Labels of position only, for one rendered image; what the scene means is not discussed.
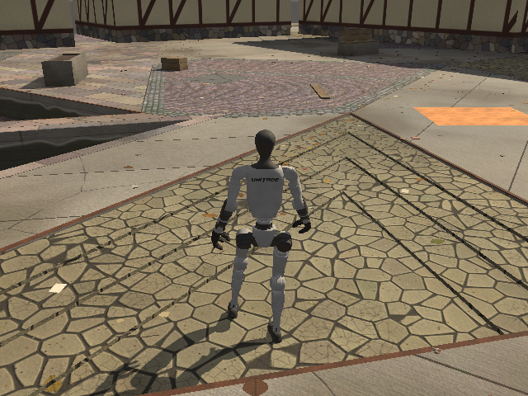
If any robot right thigh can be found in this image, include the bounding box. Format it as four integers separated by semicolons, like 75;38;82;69
270;231;292;291

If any robot right upper arm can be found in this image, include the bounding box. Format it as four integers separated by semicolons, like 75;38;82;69
282;166;305;210

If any robot left hand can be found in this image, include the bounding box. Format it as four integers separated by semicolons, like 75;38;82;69
211;230;230;250

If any robot torso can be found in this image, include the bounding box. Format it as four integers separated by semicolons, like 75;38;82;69
245;162;284;248

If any robot left upper arm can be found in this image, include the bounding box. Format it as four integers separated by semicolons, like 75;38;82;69
224;166;248;212

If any robot right forearm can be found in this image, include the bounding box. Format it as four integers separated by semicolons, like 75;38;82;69
296;197;310;224

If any robot right hand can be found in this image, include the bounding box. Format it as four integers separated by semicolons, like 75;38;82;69
292;219;311;233

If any robot left forearm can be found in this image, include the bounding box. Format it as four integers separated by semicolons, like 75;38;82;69
214;199;233;233

